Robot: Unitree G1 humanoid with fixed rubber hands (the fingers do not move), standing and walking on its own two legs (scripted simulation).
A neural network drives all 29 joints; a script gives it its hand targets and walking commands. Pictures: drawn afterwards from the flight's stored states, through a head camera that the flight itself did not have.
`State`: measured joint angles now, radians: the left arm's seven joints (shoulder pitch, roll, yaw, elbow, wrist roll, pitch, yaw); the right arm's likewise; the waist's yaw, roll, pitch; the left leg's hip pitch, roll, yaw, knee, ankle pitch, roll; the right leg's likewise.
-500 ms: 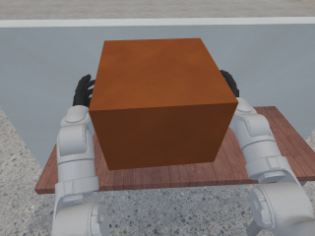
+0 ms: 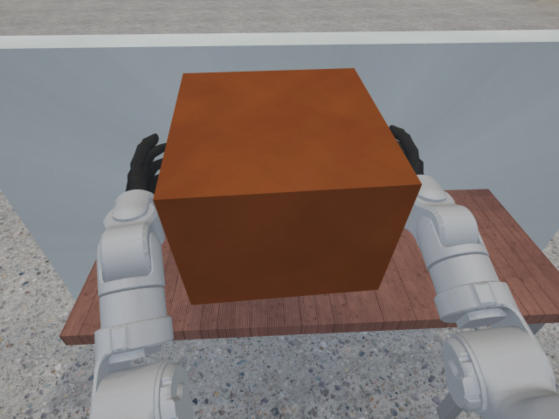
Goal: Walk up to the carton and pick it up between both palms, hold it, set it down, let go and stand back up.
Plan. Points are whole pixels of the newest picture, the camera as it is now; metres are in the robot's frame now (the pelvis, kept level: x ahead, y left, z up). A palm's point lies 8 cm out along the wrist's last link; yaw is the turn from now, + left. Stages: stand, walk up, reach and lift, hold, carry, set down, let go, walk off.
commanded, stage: hold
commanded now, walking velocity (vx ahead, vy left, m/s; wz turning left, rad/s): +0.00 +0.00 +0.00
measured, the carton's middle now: (278, 178) +0.40 +0.00 +0.19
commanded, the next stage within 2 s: none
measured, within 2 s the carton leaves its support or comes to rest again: neither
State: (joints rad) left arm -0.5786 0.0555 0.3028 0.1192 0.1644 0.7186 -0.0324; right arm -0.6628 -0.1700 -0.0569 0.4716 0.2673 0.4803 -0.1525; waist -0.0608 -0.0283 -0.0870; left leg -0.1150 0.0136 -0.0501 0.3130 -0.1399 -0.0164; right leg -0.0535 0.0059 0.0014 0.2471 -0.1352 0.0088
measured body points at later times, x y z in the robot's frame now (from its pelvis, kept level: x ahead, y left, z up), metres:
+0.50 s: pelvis +0.00 +0.01 +0.00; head -0.06 +0.03 +0.45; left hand +0.37 +0.19 +0.20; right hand +0.38 -0.17 +0.19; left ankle +0.02 +0.13 -0.75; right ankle +0.00 -0.13 -0.75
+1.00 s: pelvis +0.00 +0.00 +0.00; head -0.06 +0.02 +0.45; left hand +0.37 +0.18 +0.21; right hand +0.38 -0.18 +0.19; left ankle +0.02 +0.13 -0.75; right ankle +0.00 -0.13 -0.75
